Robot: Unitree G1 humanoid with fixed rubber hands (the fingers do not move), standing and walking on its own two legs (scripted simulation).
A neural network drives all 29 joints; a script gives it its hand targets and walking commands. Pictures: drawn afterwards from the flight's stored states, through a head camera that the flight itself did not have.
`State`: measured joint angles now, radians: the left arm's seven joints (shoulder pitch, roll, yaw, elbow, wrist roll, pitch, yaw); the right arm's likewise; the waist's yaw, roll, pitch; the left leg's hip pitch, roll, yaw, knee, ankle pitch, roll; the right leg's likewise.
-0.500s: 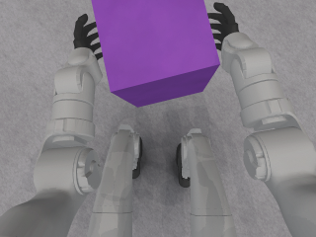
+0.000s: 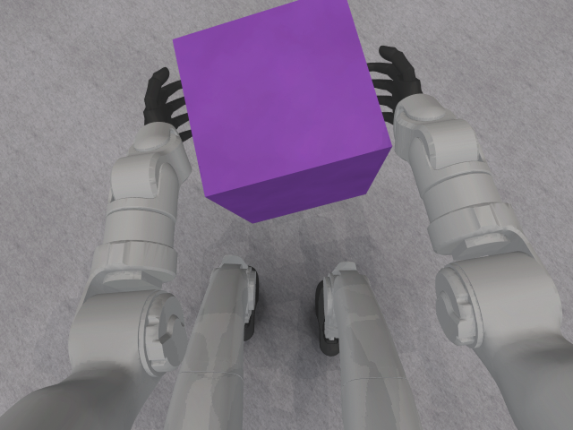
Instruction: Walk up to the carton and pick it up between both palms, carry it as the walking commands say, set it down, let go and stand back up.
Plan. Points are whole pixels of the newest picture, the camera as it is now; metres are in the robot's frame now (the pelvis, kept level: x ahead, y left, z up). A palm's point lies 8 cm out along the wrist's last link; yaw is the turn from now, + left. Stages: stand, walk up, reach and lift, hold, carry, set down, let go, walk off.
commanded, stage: reach and lift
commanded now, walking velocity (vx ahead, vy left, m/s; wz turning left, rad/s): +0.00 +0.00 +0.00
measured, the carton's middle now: (287, 131) +0.50 +0.03 -0.11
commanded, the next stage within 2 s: none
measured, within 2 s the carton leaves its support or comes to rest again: neither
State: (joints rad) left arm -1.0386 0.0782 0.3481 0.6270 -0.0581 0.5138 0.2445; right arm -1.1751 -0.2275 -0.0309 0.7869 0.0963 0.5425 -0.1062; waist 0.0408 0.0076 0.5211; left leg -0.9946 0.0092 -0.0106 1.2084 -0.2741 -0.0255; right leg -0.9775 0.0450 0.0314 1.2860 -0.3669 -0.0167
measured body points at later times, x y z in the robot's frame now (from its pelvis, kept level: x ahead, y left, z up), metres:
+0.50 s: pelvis +0.01 +0.00 +0.06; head +0.19 +0.00 +0.46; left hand +0.45 +0.19 +0.04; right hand +0.49 -0.12 +0.05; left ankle +0.18 +0.14 -0.61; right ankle +0.15 -0.10 -0.61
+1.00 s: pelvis +0.11 -0.01 +0.11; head +0.08 -0.02 +0.55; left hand +0.44 +0.19 +0.15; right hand +0.48 -0.12 +0.15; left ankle +0.18 +0.14 -0.61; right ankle +0.15 -0.10 -0.61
